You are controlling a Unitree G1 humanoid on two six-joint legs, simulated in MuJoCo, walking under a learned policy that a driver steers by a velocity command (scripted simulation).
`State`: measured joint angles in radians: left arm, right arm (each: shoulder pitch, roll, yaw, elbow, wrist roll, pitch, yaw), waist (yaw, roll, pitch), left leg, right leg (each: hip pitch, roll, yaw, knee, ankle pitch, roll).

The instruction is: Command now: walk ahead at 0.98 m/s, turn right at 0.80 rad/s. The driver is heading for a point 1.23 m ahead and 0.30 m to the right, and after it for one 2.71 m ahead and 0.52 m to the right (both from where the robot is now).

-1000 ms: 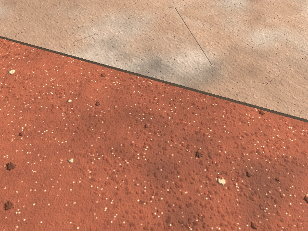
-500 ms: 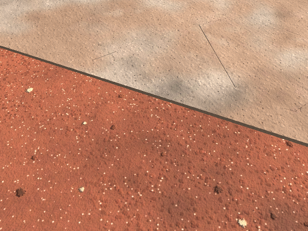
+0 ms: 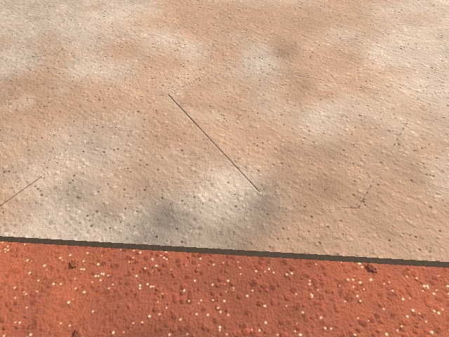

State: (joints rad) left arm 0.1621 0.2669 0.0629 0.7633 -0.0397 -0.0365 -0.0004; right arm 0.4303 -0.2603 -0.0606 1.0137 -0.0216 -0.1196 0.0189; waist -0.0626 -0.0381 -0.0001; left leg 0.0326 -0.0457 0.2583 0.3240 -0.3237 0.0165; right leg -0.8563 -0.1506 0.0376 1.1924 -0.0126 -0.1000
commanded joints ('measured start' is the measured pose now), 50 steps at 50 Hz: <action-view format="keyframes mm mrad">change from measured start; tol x32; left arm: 1 -1 3 -8 -60 9 -6 -23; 6 -132 40 0 -147 -1 -35 -87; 10 507 261 113 -11 -17 10 -54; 34 367 -34 -24 -71 -17 -60 -13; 50 -331 1 -48 -270 23 -99 -52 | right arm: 1 -151 -98 -1 -115 -4 -27 -24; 28 -590 -72 -5 -541 49 -36 -14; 34 102 -237 -73 -360 21 -41 7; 50 117 -98 11 -196 58 -8 -13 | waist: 1 73 13 177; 10 406 128 -158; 12 98 -379 -239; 15 64 170 -63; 32 -84 -133 -210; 34 -30 525 -452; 37 -59 14 -31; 50 -30 76 150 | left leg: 1 -203 264 -45 -224 309 77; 9 -45 322 26 447 1528 58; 10 -230 243 12 819 1249 44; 11 -610 -23 -58 1315 -111 6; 12 -905 -71 -360 1472 -249 32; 27 -461 53 -299 202 488 -73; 32 -50 90 -305 237 246 78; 34 495 439 -1200 -30 -481 303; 39 -68 262 -710 -101 -82 197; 50 -206 207 -400 -268 337 173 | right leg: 1 30 -17 -5 -125 156 -2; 9 676 200 -238 -336 -123 -117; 11 1073 112 132 -563 -1 -230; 12 1254 -65 762 -766 -426 -436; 22 396 181 314 -958 -162 -202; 28 641 106 343 -859 -153 -134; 32 715 94 293 -363 483 -69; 34 108 268 187 264 -456 14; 35 -28 184 171 318 -404 -4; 50 260 98 -44 -548 197 54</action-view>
